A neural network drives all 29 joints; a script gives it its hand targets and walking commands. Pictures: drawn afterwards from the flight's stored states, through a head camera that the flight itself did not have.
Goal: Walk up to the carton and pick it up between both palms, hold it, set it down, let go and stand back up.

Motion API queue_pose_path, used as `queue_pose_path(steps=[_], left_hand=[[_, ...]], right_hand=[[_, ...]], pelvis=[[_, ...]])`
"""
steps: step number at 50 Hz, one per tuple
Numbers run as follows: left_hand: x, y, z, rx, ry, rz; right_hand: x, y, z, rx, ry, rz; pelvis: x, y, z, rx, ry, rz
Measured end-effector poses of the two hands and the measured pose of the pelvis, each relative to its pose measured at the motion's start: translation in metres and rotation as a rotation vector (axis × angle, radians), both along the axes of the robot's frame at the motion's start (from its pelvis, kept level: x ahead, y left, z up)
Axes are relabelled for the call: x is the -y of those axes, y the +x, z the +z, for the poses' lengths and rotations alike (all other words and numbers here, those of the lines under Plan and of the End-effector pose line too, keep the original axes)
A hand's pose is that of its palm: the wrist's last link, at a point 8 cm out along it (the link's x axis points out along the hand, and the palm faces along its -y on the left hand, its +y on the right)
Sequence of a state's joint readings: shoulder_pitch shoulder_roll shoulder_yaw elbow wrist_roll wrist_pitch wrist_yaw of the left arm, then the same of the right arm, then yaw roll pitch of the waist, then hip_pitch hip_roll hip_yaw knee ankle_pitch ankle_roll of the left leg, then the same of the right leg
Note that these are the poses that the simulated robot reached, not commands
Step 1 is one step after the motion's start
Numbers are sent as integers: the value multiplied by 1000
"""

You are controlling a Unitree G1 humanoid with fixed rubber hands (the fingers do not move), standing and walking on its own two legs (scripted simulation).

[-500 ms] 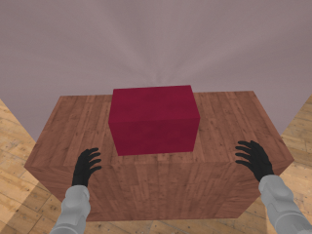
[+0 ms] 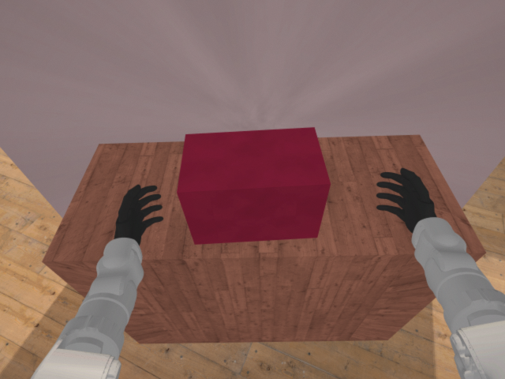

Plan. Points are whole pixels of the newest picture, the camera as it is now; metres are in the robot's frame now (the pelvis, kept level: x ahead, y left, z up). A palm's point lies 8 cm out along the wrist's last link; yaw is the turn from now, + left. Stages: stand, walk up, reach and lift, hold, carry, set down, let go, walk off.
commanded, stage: reach and lift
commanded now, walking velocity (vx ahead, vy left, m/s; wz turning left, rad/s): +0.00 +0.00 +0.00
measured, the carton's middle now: (253, 187) +0.51 +0.04 -0.02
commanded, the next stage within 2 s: none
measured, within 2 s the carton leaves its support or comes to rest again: neither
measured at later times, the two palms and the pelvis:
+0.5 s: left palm (132, 196) +0.40 +0.24 +0.08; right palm (411, 180) +0.43 -0.23 +0.08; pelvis +0.00 +0.00 +0.00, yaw -1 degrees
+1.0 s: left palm (130, 159) +0.46 +0.25 +0.11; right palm (407, 141) +0.49 -0.23 +0.12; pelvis -0.01 +0.00 -0.02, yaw +0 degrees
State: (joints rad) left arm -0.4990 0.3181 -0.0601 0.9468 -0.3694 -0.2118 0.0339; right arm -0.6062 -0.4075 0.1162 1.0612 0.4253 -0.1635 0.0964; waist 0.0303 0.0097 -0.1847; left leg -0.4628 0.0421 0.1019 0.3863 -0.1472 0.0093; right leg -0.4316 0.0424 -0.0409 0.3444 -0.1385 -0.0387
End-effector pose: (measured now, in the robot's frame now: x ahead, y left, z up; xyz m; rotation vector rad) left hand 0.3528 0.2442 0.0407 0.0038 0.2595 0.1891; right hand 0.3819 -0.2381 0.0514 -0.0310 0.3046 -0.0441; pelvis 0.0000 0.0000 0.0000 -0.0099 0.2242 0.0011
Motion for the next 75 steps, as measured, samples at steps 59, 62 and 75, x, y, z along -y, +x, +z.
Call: queue_pose_path(steps=[59,62,75], left_hand=[[-10,101,22,-24,33,14],[-8,95,-2,-45,27,9],[12,103,-40,-19,26,-3]], right_hand=[[-11,98,26,-8,-49,-34],[-14,95,1,-22,-44,-20],[-29,107,-52,6,-27,29]], pelvis=[[-3,-11,-18,-282,-12,3],[-5,-12,-20,-321,-13,0],[-8,-21,-29,-459,-12,-18]])
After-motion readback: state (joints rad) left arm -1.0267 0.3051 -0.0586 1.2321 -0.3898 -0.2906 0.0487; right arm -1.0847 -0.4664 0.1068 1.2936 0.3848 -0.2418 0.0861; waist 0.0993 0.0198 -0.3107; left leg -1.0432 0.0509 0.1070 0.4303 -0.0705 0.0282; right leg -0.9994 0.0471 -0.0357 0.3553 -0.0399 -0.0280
